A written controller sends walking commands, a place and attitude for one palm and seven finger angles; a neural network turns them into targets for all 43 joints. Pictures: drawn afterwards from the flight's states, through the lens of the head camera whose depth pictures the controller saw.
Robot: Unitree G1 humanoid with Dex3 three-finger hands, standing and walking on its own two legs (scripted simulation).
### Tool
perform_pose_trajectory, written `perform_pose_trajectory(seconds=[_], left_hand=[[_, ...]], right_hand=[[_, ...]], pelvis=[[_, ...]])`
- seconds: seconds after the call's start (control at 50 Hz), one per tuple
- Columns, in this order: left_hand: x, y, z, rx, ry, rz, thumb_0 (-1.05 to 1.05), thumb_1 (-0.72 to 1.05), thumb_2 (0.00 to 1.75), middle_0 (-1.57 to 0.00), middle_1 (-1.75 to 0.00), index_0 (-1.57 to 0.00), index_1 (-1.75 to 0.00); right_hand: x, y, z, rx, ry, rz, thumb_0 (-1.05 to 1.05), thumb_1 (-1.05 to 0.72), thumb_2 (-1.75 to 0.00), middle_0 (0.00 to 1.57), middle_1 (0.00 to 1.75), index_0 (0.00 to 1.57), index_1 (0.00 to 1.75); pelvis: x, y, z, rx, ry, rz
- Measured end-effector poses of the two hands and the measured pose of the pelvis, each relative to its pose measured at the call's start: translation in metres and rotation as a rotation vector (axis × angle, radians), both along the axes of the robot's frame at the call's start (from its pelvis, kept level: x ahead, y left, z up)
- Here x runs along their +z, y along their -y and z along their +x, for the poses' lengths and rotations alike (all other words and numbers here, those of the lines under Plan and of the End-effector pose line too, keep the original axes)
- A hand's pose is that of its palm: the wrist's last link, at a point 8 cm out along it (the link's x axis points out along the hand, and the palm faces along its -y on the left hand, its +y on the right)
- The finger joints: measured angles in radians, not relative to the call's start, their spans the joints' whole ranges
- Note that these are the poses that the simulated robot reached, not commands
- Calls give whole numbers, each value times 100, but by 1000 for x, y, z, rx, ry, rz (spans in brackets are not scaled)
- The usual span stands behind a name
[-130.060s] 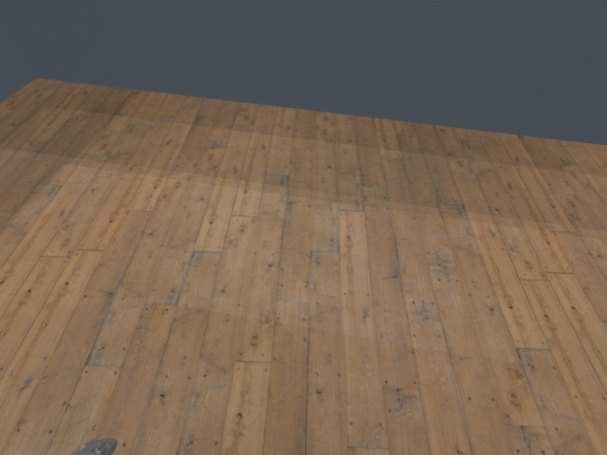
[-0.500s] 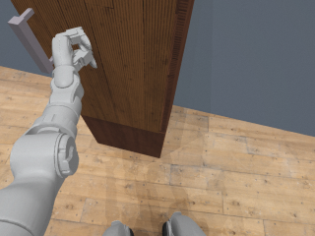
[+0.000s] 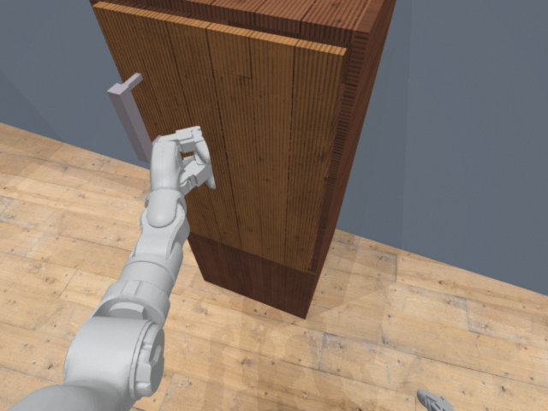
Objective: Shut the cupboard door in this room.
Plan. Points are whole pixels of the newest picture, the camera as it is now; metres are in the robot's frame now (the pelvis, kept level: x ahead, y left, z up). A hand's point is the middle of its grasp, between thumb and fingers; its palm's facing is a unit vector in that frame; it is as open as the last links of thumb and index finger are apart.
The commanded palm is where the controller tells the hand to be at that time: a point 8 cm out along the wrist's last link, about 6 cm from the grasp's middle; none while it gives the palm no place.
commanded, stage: draw the hand back to the body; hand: left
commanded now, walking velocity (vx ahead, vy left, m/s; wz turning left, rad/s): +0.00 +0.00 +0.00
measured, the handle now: (141, 119) +0.58 +0.22 +0.09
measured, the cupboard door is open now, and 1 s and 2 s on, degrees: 0 0 0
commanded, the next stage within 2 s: step back with the hand held close in 1.56 s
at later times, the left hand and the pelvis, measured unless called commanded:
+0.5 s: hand (141, 216) +0.33 +0.16 +0.14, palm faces +0.06 -1.00 -0.03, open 3.1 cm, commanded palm +0.29 +0.21 +0.15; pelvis -0.01 +0.00 +0.02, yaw +0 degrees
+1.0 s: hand (10, 296) +0.23 +0.25 +0.17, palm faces +0.37 -0.87 -0.33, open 4.7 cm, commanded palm +0.17 +0.29 +0.19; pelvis +0.00 +0.01 +0.04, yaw +0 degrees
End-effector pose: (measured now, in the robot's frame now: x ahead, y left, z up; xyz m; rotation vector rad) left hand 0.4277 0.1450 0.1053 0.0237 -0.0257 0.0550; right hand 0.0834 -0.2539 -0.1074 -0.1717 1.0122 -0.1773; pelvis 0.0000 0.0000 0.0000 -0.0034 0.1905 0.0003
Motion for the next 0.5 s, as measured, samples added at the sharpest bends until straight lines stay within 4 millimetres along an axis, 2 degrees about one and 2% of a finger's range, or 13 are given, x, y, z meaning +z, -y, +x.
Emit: perform_pose_trajectory(seconds=[0.12,0.24,0.32,0.4,0.5], left_hand=[[9,-6,-11,4,27,-6,1,90,90,-130,-150,-130,-150],[12,-31,-45,24,14,6,1,90,90,-130,-150,-130,-150],[19,-43,-71,22,31,11,1,90,90,-130,-150,-130,-150],[30,-52,-93,11,48,12,1,90,90,-130,-150,-130,-150],[38,-64,-118,8,36,11,1,90,90,-128,-147,-127,-147]], right_hand=[[3,-4,6,-5,36,26,0,-91,-90,20,30,20,30],[6,-4,-1,-21,37,42,0,-91,-90,20,30,20,30],[11,-2,2,-16,55,27,1,-91,-90,20,30,20,30],[18,-1,14,-1,107,11,1,-91,-90,20,30,20,30],[34,-5,40,26,213,2,1,-91,-90,20,30,20,30]], pelvis=[[3,2,1,-18,14,9],[9,5,1,-22,66,11],[13,5,-2,-15,101,8],[16,4,-5,-9,134,7],[19,3,-10,-5,169,8]])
